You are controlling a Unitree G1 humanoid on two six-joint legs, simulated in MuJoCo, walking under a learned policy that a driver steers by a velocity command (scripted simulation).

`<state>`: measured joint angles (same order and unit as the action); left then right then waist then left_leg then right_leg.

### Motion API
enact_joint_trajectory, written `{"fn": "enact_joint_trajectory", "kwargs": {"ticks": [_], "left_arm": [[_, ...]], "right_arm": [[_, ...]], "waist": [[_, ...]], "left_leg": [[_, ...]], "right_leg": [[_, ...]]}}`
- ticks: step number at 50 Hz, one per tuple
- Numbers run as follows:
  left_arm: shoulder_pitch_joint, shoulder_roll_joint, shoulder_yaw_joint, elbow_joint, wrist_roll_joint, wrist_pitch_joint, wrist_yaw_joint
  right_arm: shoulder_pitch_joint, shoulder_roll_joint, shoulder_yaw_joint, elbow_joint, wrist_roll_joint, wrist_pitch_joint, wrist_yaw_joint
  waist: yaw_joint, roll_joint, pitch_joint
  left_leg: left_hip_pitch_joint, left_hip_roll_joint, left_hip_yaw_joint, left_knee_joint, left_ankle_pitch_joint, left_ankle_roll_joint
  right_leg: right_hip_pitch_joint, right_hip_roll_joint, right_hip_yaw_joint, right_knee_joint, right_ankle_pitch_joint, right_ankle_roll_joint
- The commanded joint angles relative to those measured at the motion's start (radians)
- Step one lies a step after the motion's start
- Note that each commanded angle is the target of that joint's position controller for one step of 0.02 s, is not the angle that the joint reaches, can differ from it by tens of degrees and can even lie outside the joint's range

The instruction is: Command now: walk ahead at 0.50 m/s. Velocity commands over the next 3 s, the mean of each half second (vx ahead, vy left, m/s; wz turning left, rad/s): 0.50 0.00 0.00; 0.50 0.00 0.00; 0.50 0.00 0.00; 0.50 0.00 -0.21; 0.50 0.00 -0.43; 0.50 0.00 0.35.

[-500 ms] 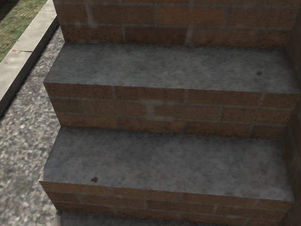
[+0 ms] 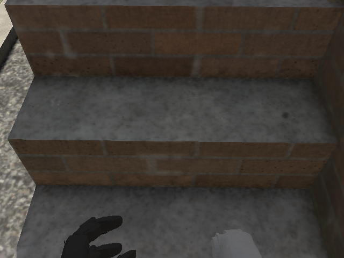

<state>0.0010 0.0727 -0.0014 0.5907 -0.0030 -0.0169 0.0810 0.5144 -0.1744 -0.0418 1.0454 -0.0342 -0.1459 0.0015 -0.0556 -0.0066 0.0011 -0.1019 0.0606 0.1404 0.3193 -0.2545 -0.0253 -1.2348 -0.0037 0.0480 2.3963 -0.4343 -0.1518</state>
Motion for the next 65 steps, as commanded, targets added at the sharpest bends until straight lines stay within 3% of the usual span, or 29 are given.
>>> {"fn": "enact_joint_trajectory", "kwargs": {"ticks": [1, 2, 3, 5, 7, 8, 9, 11, 14, 18, 23, 28, 31, 33, 35, 37, 39, 40, 41, 42, 44, 46, 49, 55, 58, 61, 63, 64, 65], "left_arm": [[-0.244, 0.062, -0.016, -0.226, -0.020, -0.001, 0.008], [-0.227, 0.041, -0.032, -0.206, -0.035, 0.001, -0.004], [-0.142, 0.009, -0.049, -0.165, -0.077, 0.001, 0.003], [0.250, 0.087, -0.008, -0.002, -0.066, 0.002, 0.006], [0.522, 0.366, 0.080, 0.129, 0.040, -0.003, 0.023], [0.412, 0.392, 0.095, 0.152, 0.036, 0.009, 0.025], [0.261, 0.361, 0.095, 0.171, 0.034, -0.006, -0.004], [0.160, 0.223, 0.065, 0.273, 0.019, -0.021, -0.025], [0.123, 0.082, 0.018, 0.290, 0.030, -0.069, -0.042], [0.257, 0.221, 0.046, 0.270, 0.017, -0.126, -0.021], [0.461, 0.247, 0.052, 0.290, -0.015, -0.155, -0.027], [0.518, 0.200, 0.040, 0.334, -0.021, -0.136, 0.008], [0.527, 0.255, 0.064, 0.323, -0.036, -0.129, 0.037], [0.520, 0.197, 0.060, 0.326, -0.018, -0.121, 0.037], [0.473, 0.249, 0.064, 0.308, -0.027, -0.120, 0.017], [0.506, 0.349, 0.082, 0.315, -0.037, -0.131, -0.023], [0.368, 0.344, 0.101, 0.230, -0.059, -0.164, -0.085], [0.324, 0.187, 0.071, 0.155, -0.067, -0.158, -0.125], [0.284, 0.143, 0.082, 0.150, -0.018, -0.155, -0.123], [0.278, 0.086, 0.073, 0.086, 0.026, -0.134, -0.106], [0.165, 0.065, 0.053, 0.025, 0.045, -0.098, -0.077], [0.263, 0.060, 0.039, 0.066, 0.014, -0.083, -0.077], [0.194, 0.040, 0.024, 0.059, -0.001, -0.046, -0.071], [-0.027, 0.044, 0.001, -0.054, -0.024, -0.012, -0.044], [-0.113, 0.079, -0.007, -0.114, -0.007, 0.013, -0.067], [0.118, 0.090, -0.029, 0.004, -0.078, 0.019, -0.076], [0.403, 0.154, -0.007, 0.126, -0.032, -0.009, -0.069], [0.426, 0.279, 0.034, 0.184, 0.038, 0.001, -0.052], [0.433, 0.346, 0.067, 0.257, 0.044, 0.034, -0.021]], "right_arm": [[-0.100, -0.143, -0.020, -0.037, 0.034, -0.013, -0.029], [-0.093, -0.118, -0.008, -0.028, 0.041, 0.021, -0.043], [-0.077, -0.128, -0.008, -0.047, 0.082, 0.047, -0.049], [-0.106, -0.308, -0.068, -0.098, 0.089, 0.044, -0.033], [-0.109, -0.205, -0.054, -0.180, 0.066, 0.024, 0.063], [-0.180, -0.128, -0.056, -0.198, -0.005, 0.032, 0.086], [-0.214, -0.014, -0.038, -0.230, -0.037, 0.042, 0.077], [-0.356, 0.089, 0.004, -0.317, -0.070, 0.086, 0.058], [-0.320, 0.086, 0.032, -0.343, -0.045, 0.130, 0.048], [-0.409, 0.017, 0.021, -0.416, -0.009, 0.151, 0.035], [-0.568, 0.092, 0.043, -0.507, -0.009, 0.172, -0.007], [-0.666, 0.122, 0.065, -0.579, 0.019, 0.178, 0.033], [-0.678, 0.155, 0.082, -0.619, 0.014, 0.199, 0.054], [-0.641, 0.158, 0.081, -0.584, 0.009, 0.214, 0.069], [-0.608, 0.162, 0.074, -0.548, 0.030, 0.201, 0.040], [-0.421, 0.070, 0.036, -0.507, 0.016, 0.184, 0.029], [-0.206, -0.057, -0.019, -0.447, -0.008, 0.170, 0.027], [-0.115, -0.230, -0.077, -0.366, -0.038, 0.151, 0.017], [-0.188, -0.252, -0.097, -0.384, -0.004, 0.141, 0.022], [-0.312, -0.228, -0.078, -0.369, 0.015, 0.119, 0.038], [-0.331, -0.082, -0.042, -0.241, 0.015, 0.074, 0.031], [-0.260, 0.015, -0.013, -0.168, 0.013, 0.043, 0.034], [-0.146, -0.029, -0.016, -0.100, 0.016, -0.012, 0.035], [-0.093, -0.106, -0.006, -0.072, 0.022, -0.028, 0.045], [-0.019, -0.166, -0.011, -0.043, 0.040, -0.019, -0.007], [-0.067, -0.212, -0.001, -0.093, 0.119, -0.024, -0.044], [-0.086, -0.336, -0.046, -0.081, 0.120, -0.024, -0.004], [-0.032, -0.222, -0.038, -0.131, 0.098, -0.017, 0.029], [-0.076, -0.162, -0.032, -0.173, 0.057, -0.011, 0.073]], "waist": [[0.065, 0.122, 0.133], [0.052, 0.136, 0.081], [0.069, 0.161, -0.030], [0.184, 0.267, -0.412], [0.244, -0.310, -0.694], [0.187, -0.320, -0.622], [0.100, -0.149, -0.515], [-0.004, -0.057, -0.118], [-0.070, -0.027, 0.023], [-0.018, 0.003, 0.074], [0.021, -0.087, 0.155], [0.008, 0.019, 0.163], [0.044, -0.067, 0.089], [0.073, -0.123, -0.010], [0.045, -0.122, -0.083], [-0.033, -0.181, -0.356], [-0.161, -0.280, -0.421], [-0.151, 0.192, -0.422], [-0.126, 0.069, -0.477], [-0.005, 0.078, -0.392], [0.070, 0.013, -0.026], [0.107, -0.023, 0.066], [0.089, -0.018, 0.121], [0.087, 0.060, 0.133], [0.072, 0.171, 0.032], [0.165, 0.281, -0.219], [0.259, 0.368, -0.395], [0.187, 0.097, -0.427], [0.155, -0.136, -0.377]], "left_leg": [[-0.173, 0.169, -0.068, -0.402, 0.291, 0.176], [-0.201, 0.112, -0.010, -0.421, 0.372, 0.194], [-0.254, 0.127, -0.016, -0.360, 1.060, 0.259], [0.065, 0.181, -0.035, 0.055, 1.878, 0.254], [-0.301, -0.036, -0.218, 0.765, 0.887, 0.173], [-0.481, -0.208, -0.371, 1.204, 0.340, 0.132], [-0.657, -0.243, -0.459, 1.607, 0.266, 0.095], [-0.858, -0.184, -0.353, 1.736, 0.302, 0.151], [-0.947, -0.165, -0.340, 1.799, 0.138, 0.158], [-1.095, -0.116, -0.312, 1.686, 0.038, 0.110], [-1.522, -0.077, -0.291, 2.097, -0.084, 0.139], [-1.561, 0.039, -0.162, 1.911, -0.048, 0.117], [-1.361, 0.123, -0.065, 1.670, -0.072, 0.155], [-1.125, 0.111, 0.013, 1.475, -0.150, 0.194], [-0.723, 0.008, 0.137, 1.212, -0.213, 0.249], [-0.327, -0.148, 0.103, 1.011, -0.239, 0.249], [-0.086, -0.052, -0.278, 0.558, -0.252, 0.235], [0.051, 0.251, -0.931, 0.138, -0.266, 0.322], [-0.041, 0.312, -1.121, -0.015, -0.309, 0.305], [-0.129, 0.314, -1.019, -0.006, -0.415, 0.277], [-0.333, 0.235, -0.688, 0.155, -0.405, 0.198], [-0.353, 0.219, -0.461, 0.113, -0.122, 0.165], [-0.240, 0.218, -0.269, 0.023, 0.191, 0.137], [-0.217, 0.160, -0.047, -0.161, 0.211, 0.105], [-0.008, 0.186, -0.025, -0.303, 0.604, 0.144], [0.014, 0.177, 0.020, -0.130, 1.920, 0.242], [0.181, 0.240, -0.025, 0.283, 1.904, 0.227], [0.057, 0.134, -0.075, 0.527, 1.489, 0.174], [-0.230, -0.070, -0.111, 0.835, 0.517, 0.146]], "right_leg": [[0.072, -0.123, -0.148, -0.501, -0.051, -0.003], [0.261, -0.114, -0.201, -0.760, 0.002, -0.009], [0.583, -0.013, -0.271, -1.012, -0.099, -0.024], [0.862, 0.123, -0.239, -1.221, -0.056, 0.031], [1.281, -0.159, 0.650, -1.768, -0.377, -0.104], [1.201, -0.189, 0.849, -1.997, -0.575, -0.131], [1.097, -0.240, 0.812, -1.974, -0.595, -0.079], [0.770, -0.178, 0.496, -1.797, -0.506, -0.061], [0.632, -0.166, 0.271, -1.850, -0.328, -0.023], [0.743, -0.238, 0.243, -2.054, -0.280, -0.062], [1.037, -0.323, 0.247, -2.204, -0.282, -0.118], [1.091, -0.303, 0.050, -2.298, -0.174, -0.036], [1.145, -0.320, -0.027, -2.467, 0.112, -0.056], [1.232, -0.256, -0.163, -2.445, 0.446, -0.060], [1.167, -0.282, -0.248, -2.299, 1.391, -0.061], [1.253, -0.312, -0.187, -1.954, 2.141, -0.081], [1.070, -0.234, -0.127, -1.488, 1.720, 0.001], [0.637, 0.024, -0.118, -1.006, 0.552, 0.073], [0.636, 0.093, 0.167, -0.433, 0.405, 0.097], [0.538, 0.043, 0.211, -0.217, 0.440, 0.090], [0.305, 0.013, 0.153, -0.137, 0.422, 0.047], [0.236, 0.039, 0.129, -0.127, 0.309, 0.037], [0.102, 0.081, 0.125, -0.183, 0.219, 0.030], [-0.027, 0.110, -0.063, -0.140, 0.120, 0.025], [0.087, 0.024, -0.187, -0.398, 0.049, 0.021], [0.734, 0.119, -0.358, -1.059, 0.000, 0.024], [0.919, 0.124, -0.095, -1.337, -0.040, 0.000], [0.971, -0.004, 0.290, -1.566, -0.193, -0.063], [1.001, -0.131, 0.755, -1.972, -0.546, -0.172]]}}
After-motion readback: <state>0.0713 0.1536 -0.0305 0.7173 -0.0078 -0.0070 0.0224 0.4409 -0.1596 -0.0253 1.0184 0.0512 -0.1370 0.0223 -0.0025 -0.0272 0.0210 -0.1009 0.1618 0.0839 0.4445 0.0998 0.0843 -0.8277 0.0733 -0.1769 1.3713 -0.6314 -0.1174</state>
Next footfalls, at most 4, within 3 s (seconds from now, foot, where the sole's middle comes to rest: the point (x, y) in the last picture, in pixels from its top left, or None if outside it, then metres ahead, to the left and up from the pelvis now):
0.10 right None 0.19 -0.14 -0.57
0.76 left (116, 230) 0.43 0.15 -0.35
1.24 right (191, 114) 0.63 -0.05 -0.14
1.76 left None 0.91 0.22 0.08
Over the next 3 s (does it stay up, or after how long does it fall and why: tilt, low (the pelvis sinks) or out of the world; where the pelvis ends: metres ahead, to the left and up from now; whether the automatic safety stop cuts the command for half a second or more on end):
stays up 1.19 -0.11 1.12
